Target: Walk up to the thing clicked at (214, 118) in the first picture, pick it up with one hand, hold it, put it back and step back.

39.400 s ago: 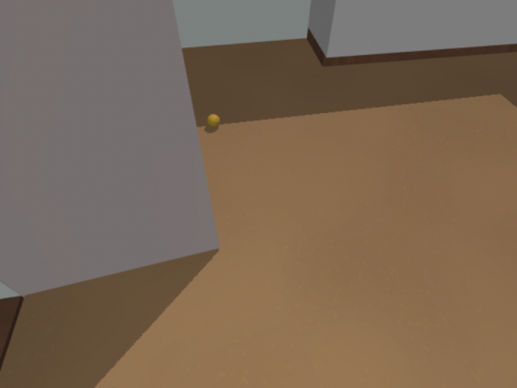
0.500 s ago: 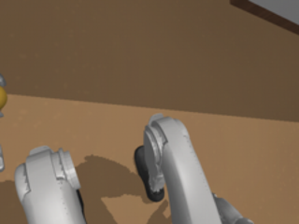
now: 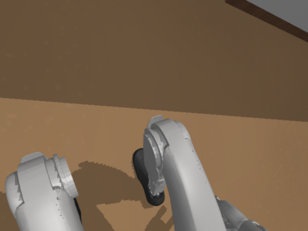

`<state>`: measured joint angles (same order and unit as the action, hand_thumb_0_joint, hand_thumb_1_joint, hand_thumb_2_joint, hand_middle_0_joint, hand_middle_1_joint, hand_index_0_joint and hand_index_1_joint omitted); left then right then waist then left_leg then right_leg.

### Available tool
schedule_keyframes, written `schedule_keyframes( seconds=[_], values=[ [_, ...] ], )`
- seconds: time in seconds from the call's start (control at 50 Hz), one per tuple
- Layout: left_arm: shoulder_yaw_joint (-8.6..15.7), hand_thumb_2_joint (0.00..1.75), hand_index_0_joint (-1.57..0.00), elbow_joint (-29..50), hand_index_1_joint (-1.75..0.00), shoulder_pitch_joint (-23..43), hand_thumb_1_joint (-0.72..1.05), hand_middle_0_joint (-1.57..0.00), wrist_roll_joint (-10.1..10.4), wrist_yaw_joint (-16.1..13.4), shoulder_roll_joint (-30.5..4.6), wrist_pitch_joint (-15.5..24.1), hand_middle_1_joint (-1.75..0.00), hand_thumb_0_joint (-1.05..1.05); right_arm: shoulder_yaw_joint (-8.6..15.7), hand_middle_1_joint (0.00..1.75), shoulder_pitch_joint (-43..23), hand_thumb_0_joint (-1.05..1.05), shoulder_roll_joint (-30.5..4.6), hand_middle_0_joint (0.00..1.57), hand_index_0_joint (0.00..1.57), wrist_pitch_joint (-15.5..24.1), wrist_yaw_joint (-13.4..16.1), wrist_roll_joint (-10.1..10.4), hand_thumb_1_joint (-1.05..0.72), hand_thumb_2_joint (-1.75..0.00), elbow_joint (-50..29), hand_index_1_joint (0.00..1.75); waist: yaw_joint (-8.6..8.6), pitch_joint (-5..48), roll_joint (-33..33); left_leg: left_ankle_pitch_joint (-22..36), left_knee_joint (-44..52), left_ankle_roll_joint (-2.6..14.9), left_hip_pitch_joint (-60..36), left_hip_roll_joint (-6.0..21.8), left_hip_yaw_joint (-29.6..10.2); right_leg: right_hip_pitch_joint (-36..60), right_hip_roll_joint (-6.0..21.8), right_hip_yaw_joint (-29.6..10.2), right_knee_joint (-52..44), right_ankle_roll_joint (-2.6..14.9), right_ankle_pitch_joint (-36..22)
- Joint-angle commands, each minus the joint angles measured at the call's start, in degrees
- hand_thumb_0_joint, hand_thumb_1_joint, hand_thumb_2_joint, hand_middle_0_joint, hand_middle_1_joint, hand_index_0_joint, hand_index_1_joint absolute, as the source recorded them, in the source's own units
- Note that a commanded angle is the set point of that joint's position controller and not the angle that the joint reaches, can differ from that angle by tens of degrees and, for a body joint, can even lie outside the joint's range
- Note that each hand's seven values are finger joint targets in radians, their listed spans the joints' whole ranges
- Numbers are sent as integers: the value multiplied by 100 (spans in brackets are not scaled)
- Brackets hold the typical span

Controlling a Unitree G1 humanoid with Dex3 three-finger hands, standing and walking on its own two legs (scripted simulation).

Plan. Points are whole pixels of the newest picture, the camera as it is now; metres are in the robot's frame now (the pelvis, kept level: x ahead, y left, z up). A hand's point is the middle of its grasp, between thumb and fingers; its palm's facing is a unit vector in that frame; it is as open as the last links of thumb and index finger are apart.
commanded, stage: open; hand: left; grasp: from above
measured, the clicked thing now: out of the picture +0.45 +0.32 -0.26
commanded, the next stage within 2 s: withdraw in 0.82 s
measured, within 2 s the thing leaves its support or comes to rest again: neither
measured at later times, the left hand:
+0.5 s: hand out of the picture +0.44 +0.31 -0.25, palm faces -0.45 -0.16 -0.88, open 13.1 cm
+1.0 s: hand out of the picture +0.44 +0.31 -0.25, palm faces -0.45 -0.16 -0.88, open 14.1 cm
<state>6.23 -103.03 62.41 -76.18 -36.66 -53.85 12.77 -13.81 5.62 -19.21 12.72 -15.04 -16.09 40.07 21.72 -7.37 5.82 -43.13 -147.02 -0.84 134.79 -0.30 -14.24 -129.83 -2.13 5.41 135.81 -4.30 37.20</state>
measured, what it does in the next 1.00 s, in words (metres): stands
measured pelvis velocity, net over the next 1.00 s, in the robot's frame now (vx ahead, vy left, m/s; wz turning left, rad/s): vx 0.00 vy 0.00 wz -0.01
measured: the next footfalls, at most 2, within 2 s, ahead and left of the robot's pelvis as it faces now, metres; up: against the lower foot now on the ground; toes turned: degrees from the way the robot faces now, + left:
none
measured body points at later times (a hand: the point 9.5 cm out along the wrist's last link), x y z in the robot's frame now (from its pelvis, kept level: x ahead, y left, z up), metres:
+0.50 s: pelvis +0.00 +0.00 +0.00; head +0.27 +0.13 +0.33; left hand +0.46 +0.32 -0.20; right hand +0.05 -0.26 -0.06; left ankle +0.05 +0.12 -0.27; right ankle +0.12 -0.14 -0.27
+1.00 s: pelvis +0.00 +0.00 +0.00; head +0.27 +0.12 +0.33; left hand +0.46 +0.32 -0.19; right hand +0.05 -0.26 -0.06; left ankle +0.05 +0.12 -0.27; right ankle +0.12 -0.14 -0.27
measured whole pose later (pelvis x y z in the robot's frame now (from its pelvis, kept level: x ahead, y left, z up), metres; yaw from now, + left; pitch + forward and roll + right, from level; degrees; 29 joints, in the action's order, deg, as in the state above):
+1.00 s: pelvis +0.00 +0.00 +0.00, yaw +0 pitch +29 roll -14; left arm 7.1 -100.9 61.9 -75.2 -35.3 -55.8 13.0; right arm -15.1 6.4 -19.7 13.1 -15.3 -15.9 38.6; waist 22.2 -8.7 6.3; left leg -42.6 -146.6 -0.9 134.6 -0.2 -14.7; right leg -129.4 -2.2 6.0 135.0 -4.5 36.4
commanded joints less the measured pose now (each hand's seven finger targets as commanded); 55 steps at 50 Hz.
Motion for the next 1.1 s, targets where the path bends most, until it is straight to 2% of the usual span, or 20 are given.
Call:
schedule_keyframes(
  seconds=[0.0, 0.04, 0.16, 0.18, 0.32, 0.36, 0.5, 0.52, 0.54, 0.56, 0.6, 0.7, 0.74, 0.78, 0.86, 0.9, 0.94, 0.98, 1.04, 1.08],
  values=[
    [-104, 93, -81, 703, -90, 1516, 47, -76, 101, -233, -989, -3, -93, 0, 505, 30, 1118, 0, -1829, 20, 20, 1, -11, 41, -90, -90, 85, 30, 275, 3681, -2912, 1518, 1642, 93, -2874, 119, 671, 2018, -190, 933, -953, 523, -1500],
    [161, 92, -65, 535, -92, 1386, 31, -61, 69, -279, -1291, -34, -95, 0, 524, 30, 1134, 0, -1944, 20, 20, 22, -14, 30, -90, -90, 54, 30, 300, 3590, -2693, 1419, 1647, 120, -2700, 114, 652, 2074, -181, 955, -1013, 488, -1444],
    [80, 90, -36, 598, -94, 1466, -17, -34, 85, -239, -1188, -10, -96, 0, 523, 30, 1082, 0, -1911, 20, 20, 43, -29, 46, -90, -90, -3, 30, 304, 3626, -2883, 1418, 1678, 84, -2851, 129, 595, 2002, -174, 955, -968, 511, -1440],
    [98, 93, -32, 469, -95, 1390, -22, -31, 67, -219, -1183, -12, -96, 0, 466, 30, 1103, 0, -1873, 20, 20, 56, -61, 27, -90, -90, 28, 30, 374, 3468, -2770, 1404, 1620, 91, -2776, 129, 592, 1939, -152, 982, -901, 494, -1440],
    [136, 97, -15, 609, -102, 1381, -43, -14, 75, -202, -1269, -15, -103, 0, 484, 30, 1079, 0, -1872, 20, 20, 9, -48, 33, -90, -90, 32, 30, 258, 3610, -3010, 1369, 1733, 52, -2842, 130, 578, 1924, -156, 986, -905, 526, -1374],
    [14, 101, -11, 561, -105, 1344, -49, -11, 84, -144, -1097, -38, -104, 0, 475, 30, 1107, 0, -1848, 20, 20, 10, -69, -1, -90, -90, 19, 30, 385, 3563, -2903, 1465, 1623, 80, -2850, 133, 617, 2008, -177, 982, -923, 504, -1493],
    [80, 108, -6, 653, -108, 1299, -54, -7, 186, -111, -1215, -29, -107, 0, 483, 30, 1151, 0, -1912, 20, 20, -7, -52, 46, -89, -90, 8, 30, 308, 3615, -2815, 1450, 1680, 98, -2735, 126, 620, 2124, -188, 951, -1018, 506, -1466],
    [129, 107, -5, 842, -107, 1251, -55, -7, 149, -123, -1259, -29, -106, 0, 530, 30, 1201, 0, -1942, 20, 20, -25, -38, 52, -90, -90, -13, 30, 203, 3821, -3006, 1612, 1751, 64, -2938, 115, 612, 2146, -187, 954, -987, 532, -1555],
    [13, 107, -5, 735, -107, 1298, -55, -7, 154, -107, -1146, -29, -105, 0, 501, 30, 1113, 0, -1874, 20, 20, -20, -47, 54, -90, -90, -18, 30, 232, 3766, -3027, 1496, 1734, 52, -2934, 130, 590, 2003, -182, 967, -921, 547, -1458],
    [133, 108, -5, 811, -108, 1282, -54, -8, 156, -125, -1260, -14, -106, 0, 533, 30, 1160, 0, -1936, 20, 20, -33, -35, 45, -89, -90, -2, 30, 219, 3849, -3117, 1632, 1788, 24, -3077, 140, 540, 1982, -171, 1005, -900, 540, -1554],
    [26, 104, -5, 571, -105, 1189, -55, -6, 94, -80, -1079, -33, -103, 0, 447, 30, 1180, 0, -1844, 20, 20, -37, -75, 17, -89, -90, -24, 30, 380, 3612, -2934, 1683, 1683, 46, -2965, 139, 566, 2026, -181, 999, -888, 517, -1637],
    [164, 104, -5, 568, -104, 1366, -54, -6, 132, -103, -1237, 7, -103, 0, 413, 30, 1172, 0, -1887, 20, 20, -3, -65, 14, -89, -90, -24, 30, 376, 3385, -2813, 1468, 1634, 91, -2719, 119, 618, 1954, -162, 968, -959, 509, -1456],
    [44, 103, -5, 523, -105, 1290, -53, -6, 116, -66, -1191, 33, -103, 0, 386, 30, 1131, 0, -1879, 20, 20, 11, -62, 23, -89, -90, -33, 30, 436, 3328, -2654, 1374, 1586, 120, -2646, 121, 647, 2011, -180, 962, -1024, 480, -1401],
    [136, 101, -4, 600, -104, 1270, -53, -5, 123, -116, -1380, 58, -103, 0, 444, 30, 1149, 0, -1954, 20, 20, -21, -7, 31, -89, -90, -62, 30, 323, 3521, -2799, 1281, 1735, 102, -2687, 115, 634, 2161, -192, 938, -1074, 520, -1312],
    [-75, 101, -4, 640, -103, 1354, -52, -6, 112, -71, -1203, 46, -102, 0, 438, 30, 1090, 0, -1937, 20, 20, 18, -10, 29, -89, -90, -107, 30, 386, 3416, -2738, 1174, 1662, 104, -2688, 133, 635, 2018, -185, 956, -1038, 500, -1236],
    [0, 101, -4, 747, -103, 1386, -53, -6, 143, -75, -1314, 30, -102, 0, 463, 30, 1201, 0, -1995, 20, 20, 9, 6, 57, -89, -90, -106, 30, 381, 3597, -2806, 1335, 1674, 109, -2780, 124, 643, 2156, -189, 935, -1072, 497, -1377],
    [171, 102, -7, 776, -104, 1236, -56, -7, 214, -124, -1445, 16, -104, 0, 443, 30, 1195, 0, -1934, 20, 20, 0, 19, 72, -91, -90, -39, 30, 220, 3792, -2861, 1487, 1717, 83, -2879, 135, 613, 2264, -180, 925, -1045, 511, -1484],
    [257, 102, -7, 1154, -104, 1362, -56, -7, 153, -134, -1470, -6, -104, 0, 501, 30, 1278, 0, -1931, 20, 20, 13, -20, 50, -91, -90, -82, 30, 215, 3970, -3128, 1626, 1720, 52, -3073, 133, 614, 2192, -159, 960, -983, 516, -1593],
    [377, 102, -6, 1877, -103, 1272, -57, -7, 215, -112, -1511, -71, -103, 0, 690, 30, 1192, 0, -1896, 20, 20, -7, -52, 131, -91, -91, -46, 30, -58, 4445, -3701, 1778, 1866, -38, -3500, 144, 657, 2114, -154, 913, -895, 587, -1639],
    [308, 104, -6, 2473, -105, 1253, -59, -7, 307, -32, -1198, -153, -103, 0, 809, 30, 1107, 0, -1774, 20, 20, -18, -115, 199, -91, -91, -109, 30, -167, 4783, -3958, 1906, 1873, -56, -3675, 119, 733, 2013, -129, 875, -881, 614, -1748]
  ],
)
